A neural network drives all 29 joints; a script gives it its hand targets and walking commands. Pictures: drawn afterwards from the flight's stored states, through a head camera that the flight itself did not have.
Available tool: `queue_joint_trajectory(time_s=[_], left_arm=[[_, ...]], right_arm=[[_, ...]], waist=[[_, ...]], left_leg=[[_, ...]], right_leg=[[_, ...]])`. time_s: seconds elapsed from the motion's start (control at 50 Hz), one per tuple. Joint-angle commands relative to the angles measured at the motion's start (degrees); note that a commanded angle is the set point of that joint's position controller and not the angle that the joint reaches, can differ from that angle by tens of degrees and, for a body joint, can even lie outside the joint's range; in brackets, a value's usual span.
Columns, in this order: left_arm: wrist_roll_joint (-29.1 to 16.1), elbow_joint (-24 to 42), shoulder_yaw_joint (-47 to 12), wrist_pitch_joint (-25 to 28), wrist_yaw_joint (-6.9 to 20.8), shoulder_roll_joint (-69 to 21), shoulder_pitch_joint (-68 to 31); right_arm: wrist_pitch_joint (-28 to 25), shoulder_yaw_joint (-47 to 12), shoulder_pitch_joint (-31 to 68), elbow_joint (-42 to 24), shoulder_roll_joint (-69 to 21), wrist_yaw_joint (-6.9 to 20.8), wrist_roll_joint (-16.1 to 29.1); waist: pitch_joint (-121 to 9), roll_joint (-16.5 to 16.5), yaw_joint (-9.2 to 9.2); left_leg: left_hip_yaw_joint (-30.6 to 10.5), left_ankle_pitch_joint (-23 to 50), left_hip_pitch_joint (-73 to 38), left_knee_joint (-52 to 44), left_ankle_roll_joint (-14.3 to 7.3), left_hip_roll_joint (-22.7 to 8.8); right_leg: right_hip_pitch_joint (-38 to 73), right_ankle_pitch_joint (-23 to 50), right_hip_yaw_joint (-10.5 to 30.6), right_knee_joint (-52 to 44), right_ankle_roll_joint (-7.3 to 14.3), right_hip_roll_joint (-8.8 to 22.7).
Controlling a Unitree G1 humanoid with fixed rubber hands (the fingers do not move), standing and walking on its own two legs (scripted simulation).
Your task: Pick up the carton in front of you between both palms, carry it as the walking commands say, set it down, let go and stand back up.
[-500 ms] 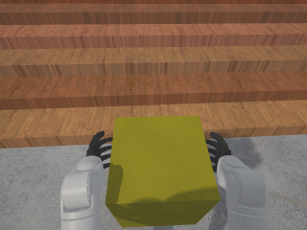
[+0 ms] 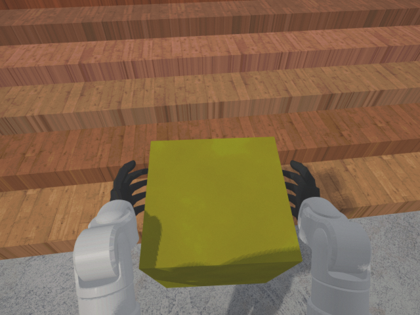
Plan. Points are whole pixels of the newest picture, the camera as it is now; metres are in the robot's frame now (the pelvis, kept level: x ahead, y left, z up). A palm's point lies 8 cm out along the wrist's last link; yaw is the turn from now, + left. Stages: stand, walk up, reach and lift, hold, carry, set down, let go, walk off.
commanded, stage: carry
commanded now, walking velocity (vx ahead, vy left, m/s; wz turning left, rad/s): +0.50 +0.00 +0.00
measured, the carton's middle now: (214, 220) +0.29 +0.00 +0.04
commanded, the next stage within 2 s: none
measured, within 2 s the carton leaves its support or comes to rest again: neither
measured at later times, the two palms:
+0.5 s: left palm (140, 55) +0.71 +0.16 +0.17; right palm (255, 54) +0.69 -0.14 +0.17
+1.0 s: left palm (168, 10) +1.05 +0.11 +0.17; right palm (253, 13) +1.03 -0.19 +0.16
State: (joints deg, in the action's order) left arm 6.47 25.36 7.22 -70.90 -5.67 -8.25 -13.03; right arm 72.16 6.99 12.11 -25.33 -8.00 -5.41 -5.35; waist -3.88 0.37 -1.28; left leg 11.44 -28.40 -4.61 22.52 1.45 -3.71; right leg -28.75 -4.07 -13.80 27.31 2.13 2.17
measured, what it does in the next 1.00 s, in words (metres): walks ahead: left foot, then right foot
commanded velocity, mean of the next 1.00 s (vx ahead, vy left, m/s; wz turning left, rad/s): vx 0.27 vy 0.00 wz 0.00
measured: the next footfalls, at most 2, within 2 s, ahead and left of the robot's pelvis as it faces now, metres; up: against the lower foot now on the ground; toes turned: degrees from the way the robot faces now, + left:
left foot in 0.46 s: +0.46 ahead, +0.09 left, +0.00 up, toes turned +7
right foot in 0.76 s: +0.54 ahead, -0.11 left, +0.00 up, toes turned -1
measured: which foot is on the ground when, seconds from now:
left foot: down 0.00-0.02, up 0.04-0.44, down 0.46-0.94, up 0.96-1.00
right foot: down 0.00-0.48, up 0.50-0.74, down 0.76-1.00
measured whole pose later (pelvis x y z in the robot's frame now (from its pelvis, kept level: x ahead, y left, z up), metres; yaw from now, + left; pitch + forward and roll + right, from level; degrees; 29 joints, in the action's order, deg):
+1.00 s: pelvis +0.64 -0.02 +0.02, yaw +0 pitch +10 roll +2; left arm 7.9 7.0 16.9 -73.5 -5.9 -3.5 -48.8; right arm 74.8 16.1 46.1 -7.7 0.0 -9.0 -0.9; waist 2.3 -1.4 -2.9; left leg -2.5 -31.4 30.1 83.5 -2.4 5.6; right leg -12.4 -14.1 -1.4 27.0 2.5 0.4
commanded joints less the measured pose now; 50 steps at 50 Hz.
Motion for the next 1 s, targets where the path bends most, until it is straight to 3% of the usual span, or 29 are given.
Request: queue_joint_trajectory(time_s=[0.0, 0.02, 0.04, 0.08, 0.1, 0.16, 0.22, 0.36, 0.38, 0.4, 0.42, 0.44, 0.46, 0.48, 0.5, 0.54, 0.56, 0.62, 0.7, 0.76, 0.78, 0.82, 0.86, 0.88, 0.9, 0.92, 0.94, 0.96, 0.98], left_arm=[[-23.4, 2.2, -39.6, -1.7, 13.0, -42.2, -29.9], [-23.5, 0.5, -39.1, -2.0, 12.9, -41.1, -30.3], [-24.7, 1.3, -39.3, -2.6, 12.9, -40.8, -32.9], [-26.3, 1.3, -40.3, -3.0, 12.8, -41.8, -39.8], [-27.3, 1.0, -40.8, -3.2, 12.9, -42.6, -43.0], [-29.5, -2.2, -39.9, -3.9, 13.2, -41.9, -50.4], [-30.2, -9.3, -37.4, -4.9, 13.5, -41.3, -53.8], [-30.3, -23.2, -31.8, -4.9, 13.1, -45.3, -67.6], [-30.2, -24.7, -31.0, -4.8, 12.9, -46.0, -69.6], [-30.3, -26.5, -30.4, -4.7, 12.6, -46.7, -71.7], [-30.2, -27.9, -29.5, -4.7, 12.3, -47.3, -73.0], [-30.0, -29.2, -28.7, -4.6, 12.1, -47.6, -74.8], [-29.4, -30.8, -27.6, -4.8, 11.8, -48.1, -75.4], [-29.1, -32.4, -25.9, -4.9, 11.5, -49.2, -76.2], [-28.3, -31.1, -24.9, -4.7, 10.9, -49.4, -78.8], [-27.7, -28.7, -23.6, -4.5, 9.8, -51.4, -82.5], [-27.2, -28.0, -22.9, -4.4, 9.2, -51.9, -82.5], [-24.7, -25.0, -21.6, -4.0, 7.8, -51.5, -80.0], [-20.7, -19.8, -23.1, -3.5, 6.5, -49.3, -74.9], [-19.8, -16.1, -26.2, -3.5, 6.5, -46.6, -73.2], [-19.4, -15.9, -27.3, -3.3, 6.6, -46.1, -74.5], [-19.8, -17.2, -28.9, -3.8, 7.3, -45.9, -72.2], [-19.6, -18.8, -29.4, -4.1, 8.1, -45.4, -70.6], [-19.0, -18.9, -29.8, -4.2, 8.4, -45.2, -69.5], [-18.7, -19.1, -29.9, -3.8, 8.8, -45.0, -69.2], [-18.6, -18.2, -28.4, -2.7, 9.0, -43.9, -69.5], [-18.5, -18.9, -27.3, -2.2, 8.9, -43.0, -68.6], [-20.5, -19.1, -27.0, -2.5, 9.0, -42.4, -64.5], [-19.3, -22.2, -27.6, -2.4, 8.8, -42.1, -62.8]], right_arm=[[0.8, -40.5, 36.1, -7.2, -41.2, 13.8, 24.8], [1.7, -40.8, 37.7, -7.2, -40.4, 13.4, 25.0], [1.9, -39.8, 39.8, -5.3, -40.3, 13.1, 24.6], [1.9, -38.6, 44.2, -3.0, -41.1, 12.6, 24.5], [2.0, -38.3, 46.0, -2.1, -41.4, 12.2, 24.6], [2.3, -36.9, 51.6, 2.0, -40.3, 10.7, 23.4], [3.2, -34.5, 54.5, 8.5, -39.5, 9.5, 21.9], [3.7, -30.4, 69.7, 20.1, -42.9, 9.8, 24.6], [3.6, -29.5, 72.2, 21.4, -43.3, 9.9, 25.1], [3.5, -28.6, 74.0, 23.3, -43.9, 10.0, 25.5], [3.4, -27.4, 74.7, 25.3, -44.1, 10.1, 25.8], [3.3, -26.1, 75.5, 26.8, -44.5, 10.3, 26.0], [3.4, -24.3, 75.9, 28.6, -44.9, 10.4, 26.4], [3.0, -23.1, 78.4, 29.9, -43.7, 10.4, 26.1], [2.9, -23.4, 80.2, 29.2, -47.6, 10.7, 27.5], [2.6, -24.4, 87.1, 24.2, -51.8, 11.0, 30.3], [2.6, -24.8, 89.8, 22.1, -53.6, 11.1, 31.6], [2.4, -24.5, 90.4, 16.6, -55.2, 10.5, 31.7], [2.3, -26.1, 84.6, 10.9, -51.8, 9.6, 28.4], [1.9, -28.4, 80.9, 8.7, -48.4, 9.4, 26.6], [2.3, -29.8, 82.0, 8.3, -48.4, 9.6, 27.4], [2.4, -31.4, 78.8, 10.4, -48.0, 9.9, 27.7], [2.2, -33.4, 77.1, 12.2, -48.5, 10.1, 28.6], [2.1, -34.0, 78.2, 12.5, -49.4, 10.4, 29.0], [2.0, -35.3, 81.5, 11.7, -50.7, 10.8, 30.0], [1.8, -36.8, 81.4, 12.2, -52.0, 11.3, 31.3], [1.4, -37.8, 82.1, 11.1, -53.4, 11.8, 32.2], [0.9, -36.2, 79.6, 14.0, -52.6, 11.7, 32.5], [1.3, -35.5, 78.4, 15.3, -51.8, 10.7, 32.3]], waist=[[-24.5, -5.2, 3.7], [-25.4, -18.3, 5.18], [-22.8, -13.8, 4.41], [-21.1, -3.6, 4.1], [-20.7, -2.4, 3.91], [-20.9, -5.9, 3.77], [-18.3, -7.2, 4.03], [-13.8, -8.2, 4.44], [-14.2, -9.4, 4.05], [-16.5, -8.5, 2.07], [-19.8, -5.3, -0.31], [-23.4, -0.7, -3.29], [-23.7, 8.8, -4.43], [-28.9, 21.2, -3.22], [-28.8, 16.2, -3.52], [-26.5, 5.6, -3.42], [-26.7, 4.2, -2.95], [-29.1, 3.6, -2.24], [-30.7, 7.9, -4.09], [-31.4, 9.5, -5.76], [-28.6, 8.1, -6.6], [-26.9, 10.8, -11.43], [-26.7, 14.0, -12.79], [-28.1, 11.3, -10.94], [-32.0, 7.9, -4.67], [-31.1, 0.3, 4.42], [-21.3, -21.2, 8.04], [-13.2, -16.1, 6.21], [-25.5, -27.4, 13.91]], left_leg=[[0.6, 30.8, 21.6, 34.7, -1.5, -2.4], [-3.8, 3.3, 37.5, 48.4, -0.3, 6.2], [-10.1, 1.2, 43.3, 56.4, -2.3, 3.3], [-12.2, 6.9, 44.1, 54.5, -4.5, -1.2], [-12.4, 9.3, 42.8, 50.6, -4.8, -2.6], [-10.0, 11.1, 40.7, 42.6, -4.6, -1.9], [-7.9, 13.9, 43.7, 32.6, -3.5, -1.6], [-2.7, 23.7, 38.2, 12.7, -4.9, 1.7], [-2.0, 23.0, 35.6, 11.6, -5.7, 2.4], [0.1, 24.7, 27.7, 9.9, -6.4, 4.3], [3.1, 24.3, 17.3, 6.8, -6.3, 7.2], [-0.7, 24.3, 5.1, 6.6, -6.2, 4.2], [-18.8, 27.9, -1.5, 6.4, -6.4, -7.9], [-43.0, 24.1, -13.8, -0.8, -16.3, -17.6], [-42.8, 21.0, -14.5, -0.8, -18.0, -17.6], [-33.3, 35.0, -10.9, 3.1, -16.6, -14.1], [-29.8, 42.0, -9.8, 4.2, -15.8, -13.6], [-23.1, 55.9, -11.7, 7.4, -14.0, -12.4], [-16.8, 73.2, -17.9, 10.2, -14.4, -11.2], [-16.5, 76.9, -25.4, 10.1, -15.2, -11.7], [-16.7, 82.1, -34.6, 11.1, -14.9, -10.0], [-23.4, 93.9, -51.5, 17.4, -14.8, -10.8], [-27.0, 105.8, -58.2, 23.5, -13.7, -9.7], [-24.1, 110.3, -51.0, 29.4, -11.5, -6.0], [-17.1, 112.9, -34.8, 39.4, -7.3, -0.8], [-16.4, 96.9, -12.5, 49.5, -5.1, 0.9], [-10.4, 13.9, 27.0, 65.3, -1.3, 10.9], [-9.5, -21.9, 63.9, 87.4, -3.2, 18.7], [-13.9, -40.6, 94.5, 110.3, -5.1, 21.4]], right_leg=[[42.0, -14.0, 21.0, -2.1, 5.0, 12.6], [48.6, -17.3, 44.0, -12.0, 12.2, 21.6], [47.5, -10.9, 41.0, -12.7, 12.6, 22.0], [39.6, 3.2, 29.9, -9.7, 9.5, 18.4], [36.2, 4.3, 25.6, -10.0, 8.2, 17.2], [32.1, 3.1, 18.4, -11.0, 7.4, 14.8], [31.6, 3.2, 15.4, -12.4, 9.0, 14.0], [32.5, 13.9, 8.2, -7.5, 6.7, 10.7], [32.5, 15.7, 7.1, -4.7, 6.1, 10.7], [30.2, 21.6, 4.4, 1.5, 4.9, 9.8], [27.0, 23.9, 1.1, 11.3, 2.9, 6.9], [19.0, 14.8, 1.5, 22.8, 1.2, 4.8], [8.8, -7.0, 3.6, 34.5, -0.1, 1.3], [-9.0, -25.3, 9.0, 48.6, -1.7, -6.2], [-14.1, -24.8, 14.1, 54.9, 0.3, -2.7], [-18.8, -20.3, 14.3, 58.1, 1.0, -0.7], [-19.4, -18.6, 14.1, 58.2, 0.9, -0.1], [-20.8, -18.4, 13.2, 55.8, 0.6, 0.2], [-26.7, -16.6, 10.0, 48.4, 1.1, -0.8], [-33.7, -15.8, 9.0, 49.9, 2.4, 0.3], [-44.4, -23.3, 5.9, 52.6, 1.8, -1.6], [-59.5, -31.1, 6.6, 52.9, 1.8, -1.7], [-62.9, -37.5, 8.8, 46.6, 1.4, -2.4], [-49.1, -33.2, 9.7, 29.4, 1.8, -2.9], [-21.8, -18.3, 12.3, 1.3, 2.2, -3.0], [8.2, 9.5, 10.3, -21.0, -0.5, -5.3], [41.2, 42.0, 10.0, -34.8, -0.2, -3.0], [64.5, 83.4, 15.1, -15.9, 2.2, 6.4], [98.3, 137.8, 27.9, 16.3, 10.1, 19.4]])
